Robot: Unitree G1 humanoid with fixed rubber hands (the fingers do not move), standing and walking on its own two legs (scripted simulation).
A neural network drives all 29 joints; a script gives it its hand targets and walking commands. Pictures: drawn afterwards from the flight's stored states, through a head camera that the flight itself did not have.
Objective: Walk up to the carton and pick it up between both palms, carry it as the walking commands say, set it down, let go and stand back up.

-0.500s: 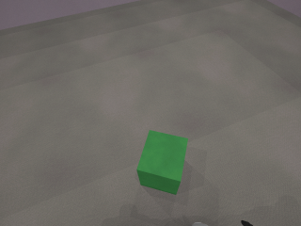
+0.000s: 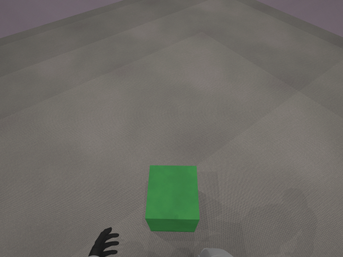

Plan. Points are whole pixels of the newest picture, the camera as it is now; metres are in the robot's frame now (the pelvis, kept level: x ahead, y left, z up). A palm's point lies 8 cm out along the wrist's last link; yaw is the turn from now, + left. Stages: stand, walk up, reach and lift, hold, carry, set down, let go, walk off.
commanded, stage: walk up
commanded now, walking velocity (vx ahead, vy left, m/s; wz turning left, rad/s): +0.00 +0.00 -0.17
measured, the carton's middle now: (172, 199) +0.43 +0.00 -0.63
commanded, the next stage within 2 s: stand in 0.24 s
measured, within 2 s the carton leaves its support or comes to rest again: neither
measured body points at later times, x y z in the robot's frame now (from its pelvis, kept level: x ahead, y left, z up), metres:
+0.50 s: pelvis +0.03 +0.00 +0.00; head +0.05 -0.01 +0.45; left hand +0.07 +0.24 -0.15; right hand +0.06 -0.25 -0.15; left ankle +0.01 +0.13 -0.74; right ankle +0.03 -0.09 -0.74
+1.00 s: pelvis +0.05 +0.03 +0.01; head +0.06 +0.04 +0.46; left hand +0.07 +0.26 -0.16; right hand +0.03 -0.19 -0.15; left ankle +0.01 +0.13 -0.74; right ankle +0.03 -0.09 -0.74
